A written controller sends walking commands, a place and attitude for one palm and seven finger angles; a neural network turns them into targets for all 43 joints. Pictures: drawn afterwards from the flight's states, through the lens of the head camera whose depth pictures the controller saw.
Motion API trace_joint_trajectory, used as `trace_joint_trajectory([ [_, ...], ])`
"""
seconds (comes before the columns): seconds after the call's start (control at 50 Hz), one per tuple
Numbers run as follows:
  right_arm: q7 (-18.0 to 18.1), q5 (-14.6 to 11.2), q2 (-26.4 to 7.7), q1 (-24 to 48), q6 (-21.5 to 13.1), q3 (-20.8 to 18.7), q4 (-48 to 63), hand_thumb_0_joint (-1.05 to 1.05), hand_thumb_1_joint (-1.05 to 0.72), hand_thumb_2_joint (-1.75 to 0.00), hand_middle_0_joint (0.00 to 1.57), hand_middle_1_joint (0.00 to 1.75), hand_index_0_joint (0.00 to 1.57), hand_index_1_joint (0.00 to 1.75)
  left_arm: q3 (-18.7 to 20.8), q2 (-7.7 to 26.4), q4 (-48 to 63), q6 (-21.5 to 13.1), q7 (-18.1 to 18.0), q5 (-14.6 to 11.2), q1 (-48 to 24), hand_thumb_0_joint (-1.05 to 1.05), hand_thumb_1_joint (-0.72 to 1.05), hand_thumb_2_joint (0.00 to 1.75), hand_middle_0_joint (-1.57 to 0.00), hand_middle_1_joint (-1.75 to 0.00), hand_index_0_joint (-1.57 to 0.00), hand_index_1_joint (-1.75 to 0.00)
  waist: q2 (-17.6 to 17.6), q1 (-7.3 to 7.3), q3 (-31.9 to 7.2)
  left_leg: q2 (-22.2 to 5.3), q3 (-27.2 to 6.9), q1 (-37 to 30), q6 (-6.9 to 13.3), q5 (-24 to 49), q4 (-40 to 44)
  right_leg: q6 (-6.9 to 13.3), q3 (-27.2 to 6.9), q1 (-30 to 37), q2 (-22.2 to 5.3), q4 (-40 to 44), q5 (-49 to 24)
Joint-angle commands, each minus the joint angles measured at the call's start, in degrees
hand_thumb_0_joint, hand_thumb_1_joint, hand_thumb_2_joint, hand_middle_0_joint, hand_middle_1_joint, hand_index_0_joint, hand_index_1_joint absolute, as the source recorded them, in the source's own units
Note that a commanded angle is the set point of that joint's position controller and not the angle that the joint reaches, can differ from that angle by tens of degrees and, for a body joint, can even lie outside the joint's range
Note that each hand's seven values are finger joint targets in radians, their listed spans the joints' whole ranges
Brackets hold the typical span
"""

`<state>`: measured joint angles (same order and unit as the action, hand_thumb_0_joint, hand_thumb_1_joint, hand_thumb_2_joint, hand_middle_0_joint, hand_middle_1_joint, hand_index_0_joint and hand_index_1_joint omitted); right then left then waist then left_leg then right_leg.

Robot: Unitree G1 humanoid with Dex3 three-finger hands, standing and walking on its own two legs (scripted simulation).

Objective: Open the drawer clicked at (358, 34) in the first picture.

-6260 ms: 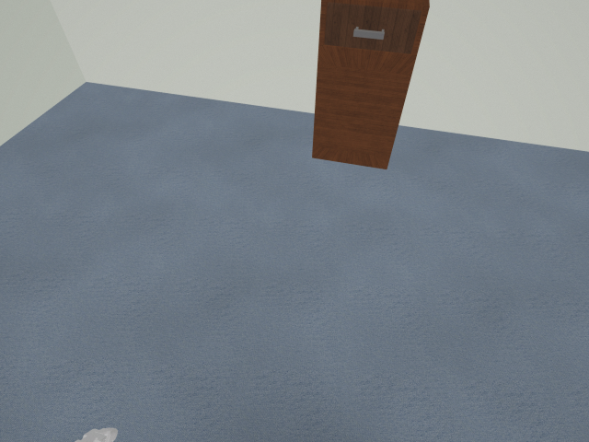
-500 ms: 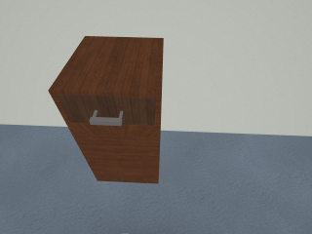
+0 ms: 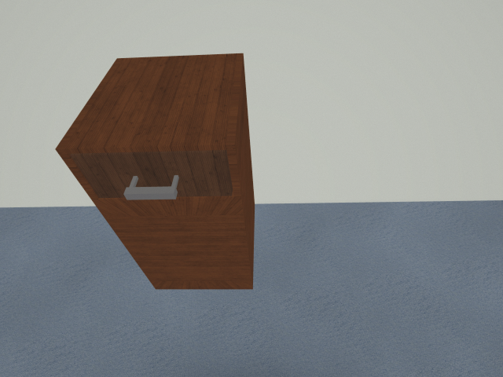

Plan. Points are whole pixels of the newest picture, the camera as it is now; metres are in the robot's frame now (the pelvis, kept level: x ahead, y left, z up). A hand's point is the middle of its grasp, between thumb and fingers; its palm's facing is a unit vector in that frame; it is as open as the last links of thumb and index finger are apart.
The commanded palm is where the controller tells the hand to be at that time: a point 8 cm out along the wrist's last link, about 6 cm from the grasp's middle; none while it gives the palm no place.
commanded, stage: come to a stop and stand still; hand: left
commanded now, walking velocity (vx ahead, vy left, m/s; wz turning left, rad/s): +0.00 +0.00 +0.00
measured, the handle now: (153, 186) +0.54 +0.29 -0.07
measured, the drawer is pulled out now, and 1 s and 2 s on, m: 0.00 0.00 0.00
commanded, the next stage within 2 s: look again from close up in 0.48 s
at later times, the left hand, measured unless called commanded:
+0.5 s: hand out of the picture -0.03 +0.13 -0.16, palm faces +0.08 -0.98 -0.18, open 7.3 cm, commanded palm none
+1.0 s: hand out of the picture +0.00 +0.20 -0.17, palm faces +0.02 -0.98 -0.19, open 7.4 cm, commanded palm none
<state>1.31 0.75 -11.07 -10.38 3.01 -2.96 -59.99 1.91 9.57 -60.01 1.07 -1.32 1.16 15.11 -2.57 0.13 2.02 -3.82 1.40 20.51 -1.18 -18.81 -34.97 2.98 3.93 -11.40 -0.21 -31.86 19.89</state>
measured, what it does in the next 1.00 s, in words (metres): steps on the spot: left foot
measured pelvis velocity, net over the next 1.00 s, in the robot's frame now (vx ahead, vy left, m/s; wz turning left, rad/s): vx -0.01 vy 0.03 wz -0.01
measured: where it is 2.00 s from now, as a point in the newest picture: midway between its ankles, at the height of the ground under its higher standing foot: outside the picture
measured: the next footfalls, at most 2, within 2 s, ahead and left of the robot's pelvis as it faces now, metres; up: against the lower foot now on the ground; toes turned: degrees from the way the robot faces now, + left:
left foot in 0.14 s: +0.03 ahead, +0.13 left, +0.00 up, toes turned -5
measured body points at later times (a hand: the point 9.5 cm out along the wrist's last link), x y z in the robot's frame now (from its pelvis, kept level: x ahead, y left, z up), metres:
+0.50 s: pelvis -0.01 -0.03 +0.01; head +0.00 -0.04 +0.46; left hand -0.03 +0.18 -0.15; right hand -0.05 -0.24 -0.16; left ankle -0.01 +0.14 -0.73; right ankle -0.03 -0.08 -0.73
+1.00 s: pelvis -0.01 +0.03 +0.00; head -0.02 +0.03 +0.45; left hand +0.00 +0.25 -0.15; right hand -0.01 -0.19 -0.15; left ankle -0.02 +0.12 -0.73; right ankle -0.03 -0.08 -0.73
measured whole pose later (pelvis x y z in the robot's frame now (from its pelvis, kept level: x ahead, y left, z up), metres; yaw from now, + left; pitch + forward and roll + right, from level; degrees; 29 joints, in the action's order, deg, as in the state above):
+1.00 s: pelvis -0.01 +0.03 +0.00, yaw -1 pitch -1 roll +0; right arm 2.0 1.0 -8.1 -19.5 -1.4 1.3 -61.8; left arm -0.5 8.9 -62.2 -0.6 -1.9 0.6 18.2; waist 0.1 0.1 -1.5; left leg 1.5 3.4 11.0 2.6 -16.0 -27.5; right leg 0.5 2.7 -10.5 -0.7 -27.9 16.7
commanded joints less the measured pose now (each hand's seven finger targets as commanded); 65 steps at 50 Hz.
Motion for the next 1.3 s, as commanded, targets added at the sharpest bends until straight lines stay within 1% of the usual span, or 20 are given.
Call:
trace_joint_trajectory([
  [0.0, -0.03, -0.11, -1.49, -1.92, -1.02, 0.21, 1.02, 0.0, -0.9, -0.9, 0.2, 0.3, 0.2, 0.3, 0.74, 7.16, 2.0, -1.64, -0.62, -0.13, -1.05, 0.0, 0.9, 0.9, -0.2, -0.3, -0.2, -0.3, 10.19, -1.02, 1.9, 0.53, -1.17, -2.57, 0.58, -2.05, -6.08, 5.14, -10.56, -3.72, -12.45, 14.84, -22.36],
  [0.16, 1.44, 0.16, -1.84, -6.86, -2.76, 2.04, -4.11, 0.0, -0.9, -0.9, 0.2, 0.3, 0.2, 0.3, 0.36, 5.45, -1.77, -1.86, -0.84, -1.14, 2.39, 0.0, 0.9, 0.9, -0.2, -0.3, -0.2, -0.3, 1.67, 0.61, 0.69, -2.48, -2.31, -11.47, 0.9, 16.93, 11.03, -1.69, -7.7, 1.35, -6.81, 13.63, -21.35],
  [0.2, 1.46, 0.02, -1.59, -7.49, -2.67, 2.28, -4.56, 0.0, -0.9, -0.9, 0.2, 0.3, 0.2, 0.3, 0.53, 6.39, -2.36, -1.81, -0.9, -1.33, 1.97, 0.0, 0.9, 0.9, -0.2, -0.3, -0.2, -0.3, 0.17, 0.5, -1.4, -2.14, -1.56, -10.85, 0.28, 15.31, 11.68, -1.77, -7.49, 5.28, -7.19, 13.42, -23.35],
  [0.34, 1.19, 0.35, -0.61, -10.7, -1.84, 2.12, -5.29, 0.0, -0.9, -0.9, 0.2, 0.3, 0.2, 0.3, 0.31, 4.92, -2.88, -1.36, -0.92, -0.92, 2.47, 0.0, 0.9, 0.9, -0.2, -0.3, -0.2, -0.3, 4.63, -0.14, 5.3, -1.14, -0.86, -10.03, 0.7, 7.42, 12.25, -2.26, -10.24, -1.53, -6.95, 21.7, -0.04],
  [0.54, 1.42, 0.22, 0.46, -12.77, -2.92, 2.53, -5.44, 0.0, -0.9, -0.9, 0.2, 0.3, 0.2, 0.3, -0.01, 2.62, -4.13, -2.11, -0.84, -1.03, 6.18, 0.0, 0.9, 0.9, -0.2, -0.3, -0.2, -0.3, 3.28, -0.04, 3.85, -1.47, -1.13, -10.09, 0.87, 10.17, 13.74, -1.35, -8.79, 0.0, -6.21, 19.24, -5.87],
  [0.56, 0.77, -0.19, -1.07, -5.59, -4.53, 1.89, -1.82, 0.0, -0.9, -0.9, 0.2, 0.3, 0.2, 0.3, 0.13, 5.17, -4.91, -4.57, -3.45, 0.13, 11.6, 0.0, 0.9, 0.9, -0.2, -0.3, -0.2, -0.3, 10.79, 2.93, 5.23, 0.96, 4.3, 1.03, -1.36, -1.65, -2.82, -10.36, -15.22, 5.55, -11.06, 14.83, -59.23],
  [0.58, 1.1, -0.26, 0.42, -11.9, -3.64, 1.57, 0.4, 0.0, -0.9, -0.9, 0.2, 0.3, 0.2, 0.3, 0.59, 6.63, -2.81, -5.12, -3.54, 0.27, 11.61, 0.0, 0.9, 0.9, -0.2, -0.3, -0.2, -0.3, 6.67, -1.75, -2.01, 1.56, -1.86, 0.32, 0.75, -3.42, -7.42, -9.88, -13.75, 10.6, -14.47, 10.17, -71.25],
  [0.62, 0.43, -1.02, 2.52, -11.39, -3.86, 2.07, 1.96, 0.0, -0.9, -0.9, 0.2, 0.3, 0.2, 0.3, 0.3, 6.03, -1.19, -4.66, -2.81, -0.18, 8.23, 0.0, 0.9, 0.9, -0.2, -0.3, -0.2, -0.3, 0.14, -1.5, -10.05, 0.72, -0.83, -3.23, 1.9, -1.29, -4.26, 2.71, -8.73, 11.93, -12.52, 7.37, -51.75],
  [0.64, 0.35, -0.76, 2.95, -11.29, -3.93, 2.06, 1.99, 0.0, -0.9, -0.9, 0.2, 0.3, 0.2, 0.3, 0.1, 5.5, -0.25, -4.57, -2.34, 0.13, 7.13, 0.0, 0.9, 0.9, -0.2, -0.3, -0.2, -0.3, 4.09, -1.47, -8.17, 1.56, 0.47, -3.98, 1.46, -0.81, -0.96, 4.48, -8.78, 8.98, -11.88, 8.73, -42.4],
  [0.68, 0.58, -0.31, 2.17, -13.26, -4.12, 2.18, 1.27, 0.0, -0.9, -0.9, 0.2, 0.3, 0.2, 0.3, -0.57, 3.7, -0.23, -4.0, -1.98, 0.02, 6.04, 0.0, 0.9, 0.9, -0.2, -0.3, -0.2, -0.3, 6.93, -2.34, -3.04, 1.47, 0.01, -8.76, 1.57, 3.82, 6.54, 3.71, -8.51, 0.95, -9.73, 9.5, -25.67],
  [0.74, 0.74, 0.36, -0.74, -14.13, -4.66, 2.46, 0.58, 0.0, -0.9, -0.9, 0.2, 0.3, 0.2, 0.3, -1.39, 0.82, -0.64, -3.08, -1.57, -0.38, 7.02, 0.0, 0.9, 0.9, -0.2, -0.3, -0.2, -0.3, 2.31, -0.89, 3.73, -3.19, -4.97, -5.82, 3.89, 11.73, 10.13, 0.69, -6.74, -4.16, -3.99, 8.88, -8.78],
  [0.78, 0.81, 0.25, -0.95, -12.18, -4.93, 2.76, 0.59, 0.0, -0.9, -0.9, 0.2, 0.3, 0.2, 0.3, -1.46, 1.72, -1.03, -2.55, -1.36, -0.33, 7.42, 0.0, 0.9, 0.9, -0.2, -0.3, -0.2, -0.3, -2.79, 0.05, 4.18, -3.28, -6.59, -3.88, 4.4, 12.1, 12.82, 0.31, -5.69, -1.86, -3.54, 7.54, -7.74],
  [0.88, 0.75, 0.31, -2.26, -11.76, -4.9, 3.08, 0.67, 0.0, -0.9, -0.9, 0.2, 0.3, 0.2, 0.3, -1.87, 2.33, -1.25, -2.2, -0.9, -0.36, 7.44, 0.0, 0.9, 0.9, -0.2, -0.3, -0.2, -0.3, 1.54, 0.44, 5.07, -2.66, -7.05, -2.76, 4.76, 5.87, 16.02, -0.17, -5.45, -1.07, -3.9, 7.99, -6.64],
  [1.14, 0.95, 0.05, -2.92, -12.01, -5.48, 3.47, -2.09, 0.0, -0.9, -0.9, 0.2, 0.3, 0.2, 0.3, -2.12, 2.53, -2.43, -2.04, -0.81, -0.44, 7.35, 0.0, 0.9, 0.9, -0.2, -0.3, -0.2, -0.3, 1.7, 0.46, 2.01, -2.58, -6.38, -7.64, 5.15, 13.83, 16.59, -1.13, -4.95, 0.43, -4.88, 7.69, -9.99],
  [1.16, 0.17, -0.85, -5.19, -6.44, -5.39, 3.23, 2.03, 0.0, -0.9, -0.9, 0.2, 0.3, 0.2, 0.3, -2.38, 4.77, -3.55, -2.98, -3.09, 0.24, 9.06, 0.0, 0.9, 0.9, -0.2, -0.3, -0.2, -0.3, 5.56, 1.73, 6.76, -3.26, -4.31, -2.69, 3.12, 22.03, 6.6, -1.9, -6.89, -3.32, -7.02, 9.64, -20.39],
  [1.18, 2.35, -3.59, -13.97, -7.23, -13.5, 2.13, 21.8, 0.0, -0.9, -0.9, 0.2, 0.3, 0.2, 0.3, -1.79, 23.42, 83.68, -12.13, -4.15, 9.22, -36.11, 0.0, 0.88, 0.89, -0.2, -0.32, -0.2, -0.32, -10.67, -4.67, -23.34, 1.74, -4.11, -21.0, 3.32, 26.72, 11.97, 0.14, -7.53, -1.42, 0.36, 2.08, -19.09],
  [1.2, 4.58, -2.97, -9.6, -2.06, -19.39, 2.72, 18.68, 0.0, -0.9, -0.9, 0.2, 0.3, 0.2, 0.3, -0.69, 19.92, 68.74, -7.55, -8.71, 10.62, -11.02, 0.0, 0.85, 0.88, -0.2, -0.33, -0.2, -0.33, -16.34, 0.45, -22.5, -1.45, -5.4, -24.56, 0.59, 32.17, 12.22, 0.3, -2.25, -6.69, -0.19, -3.85, -5.44],
  [1.22, 4.32, -3.6, -6.99, -1.64, -21.24, 1.31, 17.36, 0.0, -0.9, -0.9, 0.2, 0.3, 0.2, 0.3, -5.62, 9.23, 62.78, 0.73, -11.39, 9.72, 4.31, 0.0, 0.83, 0.87, -0.21, -0.34, -0.21, -0.34, -11.11, -0.48, -13.73, -1.23, -6.67, -14.55, -1.86, 22.09, 15.99, -1.19, -0.48, -12.26, 0.24, -7.35, 2.78],
  [1.24, 4.34, -3.99, -6.42, -3.11, -22.0, 1.63, 16.81, 0.0, -0.9, -0.9, 0.2, 0.3, 0.2, 0.3, -11.41, 2.32, 62.14, 2.1, -11.98, 12.45, 5.97, 0.0, 0.81, 0.86, -0.21, -0.36, -0.21, -0.36, -8.15, -1.54, -8.32, -0.1, -6.07, -11.66, -0.83, 17.76, 14.45, -1.46, -1.03, -13.61, 0.44, -6.58, 0.64],
  [1.28, 3.39, -1.38, -10.76, -0.45, -22.0, 0.89, 21.18, 0.0, -0.9, -0.9, 0.2, 0.3, 0.2, 0.3, -9.06, 9.79, 66.0, 1.52, -15.6, 23.66, 2.6, 0.0, 0.76, 0.84, -0.21, -0.39, -0.21, -0.39, -2.74, -2.34, -5.5, 1.36, -7.48, -3.73, 0.77, 7.86, 9.43, -0.38, -1.7, -15.61, 1.18, -2.58, -2.25],
])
